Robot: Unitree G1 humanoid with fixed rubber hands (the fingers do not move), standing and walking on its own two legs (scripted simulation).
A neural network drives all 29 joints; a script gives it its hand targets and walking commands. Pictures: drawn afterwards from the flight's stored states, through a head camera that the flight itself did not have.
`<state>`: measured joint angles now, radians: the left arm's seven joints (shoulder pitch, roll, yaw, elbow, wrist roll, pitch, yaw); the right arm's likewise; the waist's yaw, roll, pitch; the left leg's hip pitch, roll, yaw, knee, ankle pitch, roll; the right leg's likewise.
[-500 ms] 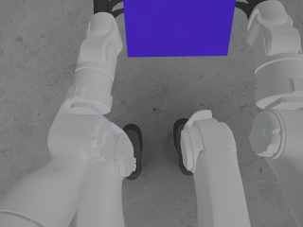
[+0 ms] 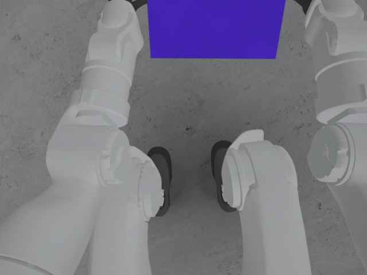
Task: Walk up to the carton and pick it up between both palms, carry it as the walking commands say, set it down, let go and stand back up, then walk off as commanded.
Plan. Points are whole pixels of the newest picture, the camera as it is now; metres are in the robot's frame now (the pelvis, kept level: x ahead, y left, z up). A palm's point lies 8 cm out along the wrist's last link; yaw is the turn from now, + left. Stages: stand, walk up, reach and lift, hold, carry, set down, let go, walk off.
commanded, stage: set down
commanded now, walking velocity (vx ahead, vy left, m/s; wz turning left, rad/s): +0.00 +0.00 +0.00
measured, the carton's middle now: (211, 10) +0.55 -0.10 -0.24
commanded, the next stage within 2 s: none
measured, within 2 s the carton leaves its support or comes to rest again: rests again in 1.42 s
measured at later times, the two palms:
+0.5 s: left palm out of the picture +0.56 +0.05 -0.16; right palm out of the picture +0.52 -0.25 -0.16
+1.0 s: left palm out of the picture +0.57 +0.05 -0.16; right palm out of the picture +0.53 -0.26 -0.17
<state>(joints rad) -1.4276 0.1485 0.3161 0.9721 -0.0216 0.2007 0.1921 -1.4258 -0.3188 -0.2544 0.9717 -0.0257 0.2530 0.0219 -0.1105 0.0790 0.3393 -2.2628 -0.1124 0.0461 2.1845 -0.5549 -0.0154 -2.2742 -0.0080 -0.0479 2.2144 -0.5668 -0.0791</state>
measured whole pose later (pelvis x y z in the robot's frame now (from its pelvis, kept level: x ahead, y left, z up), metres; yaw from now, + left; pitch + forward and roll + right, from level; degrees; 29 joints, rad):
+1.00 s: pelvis +0.01 +0.00 -0.01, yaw +0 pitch +36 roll +2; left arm -1.45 0.14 0.38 0.98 0.05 0.17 0.11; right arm -1.42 -0.31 -0.37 0.96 -0.07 0.21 0.09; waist -0.11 0.08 0.36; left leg -2.26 -0.12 0.06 2.23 -0.61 0.00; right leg -2.26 -0.01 -0.04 2.26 -0.63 -0.07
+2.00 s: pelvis +0.00 +0.00 +0.01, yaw -2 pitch +35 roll +3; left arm -1.37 0.27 0.12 0.96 -0.18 0.13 0.18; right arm -1.40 -0.47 -0.14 1.10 0.21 0.08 0.00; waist -0.08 0.04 0.36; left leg -2.21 -0.08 0.05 2.19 -0.59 -0.01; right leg -2.24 0.03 -0.04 2.21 -0.57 -0.07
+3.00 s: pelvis +0.04 +0.00 +0.26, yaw -3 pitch +44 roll +2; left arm -1.07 0.14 0.26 0.75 0.00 0.19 0.14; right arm -1.12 -0.41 -0.33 0.95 0.05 0.13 0.14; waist -0.05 0.03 -0.03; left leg -1.61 -0.07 -0.01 1.20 -0.37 0.00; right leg -1.63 0.06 0.03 1.22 -0.36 -0.03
